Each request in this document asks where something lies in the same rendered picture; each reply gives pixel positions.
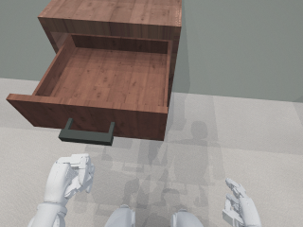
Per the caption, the robot left hand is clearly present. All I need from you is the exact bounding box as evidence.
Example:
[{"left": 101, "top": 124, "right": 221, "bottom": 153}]
[{"left": 44, "top": 153, "right": 95, "bottom": 206}]

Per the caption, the drawer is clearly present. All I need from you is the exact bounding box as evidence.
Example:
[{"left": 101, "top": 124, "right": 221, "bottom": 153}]
[{"left": 6, "top": 33, "right": 171, "bottom": 139}]

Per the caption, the left robot forearm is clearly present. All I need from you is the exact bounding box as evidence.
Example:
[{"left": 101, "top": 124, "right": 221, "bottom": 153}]
[{"left": 27, "top": 201, "right": 68, "bottom": 227}]

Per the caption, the robot right hand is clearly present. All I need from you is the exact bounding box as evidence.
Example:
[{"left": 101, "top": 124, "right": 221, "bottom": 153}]
[{"left": 223, "top": 178, "right": 262, "bottom": 227}]

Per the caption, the handle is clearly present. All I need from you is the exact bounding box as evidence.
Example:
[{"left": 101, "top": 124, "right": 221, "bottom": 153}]
[{"left": 58, "top": 117, "right": 116, "bottom": 147}]

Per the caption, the cabinet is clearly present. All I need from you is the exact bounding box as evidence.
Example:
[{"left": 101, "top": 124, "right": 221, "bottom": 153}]
[{"left": 38, "top": 0, "right": 182, "bottom": 141}]

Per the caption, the robot thigh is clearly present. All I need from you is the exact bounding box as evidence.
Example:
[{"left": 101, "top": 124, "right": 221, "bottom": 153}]
[
  {"left": 170, "top": 211, "right": 204, "bottom": 227},
  {"left": 104, "top": 207, "right": 135, "bottom": 227}
]

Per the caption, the right robot thigh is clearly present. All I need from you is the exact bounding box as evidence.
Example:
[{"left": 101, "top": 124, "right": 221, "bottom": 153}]
[{"left": 170, "top": 211, "right": 204, "bottom": 227}]

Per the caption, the left robot thigh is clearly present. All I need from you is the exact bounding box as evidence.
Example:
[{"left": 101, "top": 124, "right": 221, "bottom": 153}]
[{"left": 104, "top": 207, "right": 135, "bottom": 227}]

